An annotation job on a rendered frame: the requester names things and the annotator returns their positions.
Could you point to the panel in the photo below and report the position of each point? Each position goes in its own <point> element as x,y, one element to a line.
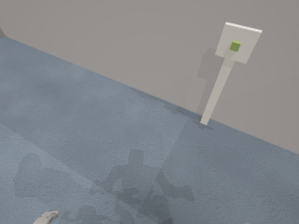
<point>248,38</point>

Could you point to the button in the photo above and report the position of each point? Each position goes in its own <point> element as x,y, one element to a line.
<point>235,45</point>

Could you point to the robot left hand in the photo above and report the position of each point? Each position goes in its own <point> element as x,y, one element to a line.
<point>47,217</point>

